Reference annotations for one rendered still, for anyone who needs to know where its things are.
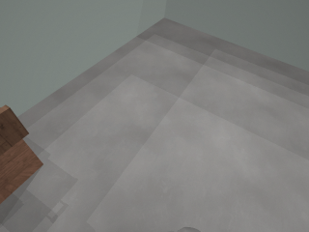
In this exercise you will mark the cabinet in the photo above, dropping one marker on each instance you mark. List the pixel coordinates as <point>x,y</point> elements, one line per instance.
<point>16,165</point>

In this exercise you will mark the drawer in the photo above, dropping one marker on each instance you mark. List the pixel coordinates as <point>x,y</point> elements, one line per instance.
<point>11,129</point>

